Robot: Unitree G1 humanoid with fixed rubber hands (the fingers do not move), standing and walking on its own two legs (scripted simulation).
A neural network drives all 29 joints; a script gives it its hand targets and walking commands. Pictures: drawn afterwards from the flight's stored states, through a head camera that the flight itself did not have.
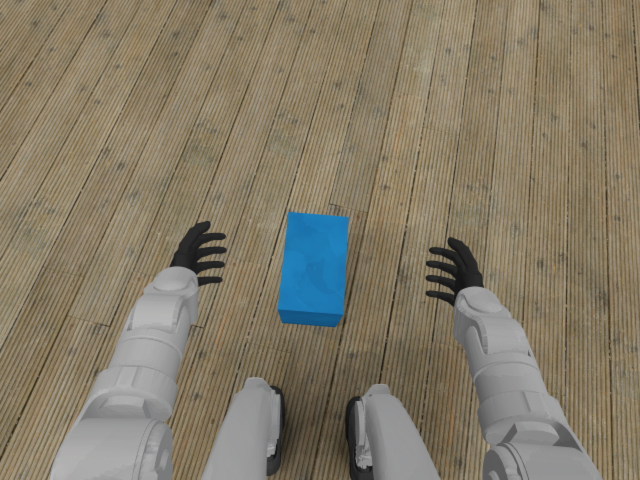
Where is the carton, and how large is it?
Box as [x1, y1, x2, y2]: [278, 212, 348, 326]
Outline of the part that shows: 288,212 278,301 278,311 282,322 335,326 343,312 348,217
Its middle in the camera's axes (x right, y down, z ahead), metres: -0.01 +0.08 +1.02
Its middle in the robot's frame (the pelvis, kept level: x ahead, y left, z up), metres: +0.51 +0.00 -0.58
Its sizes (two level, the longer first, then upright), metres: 0.243 0.150 0.218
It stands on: the floor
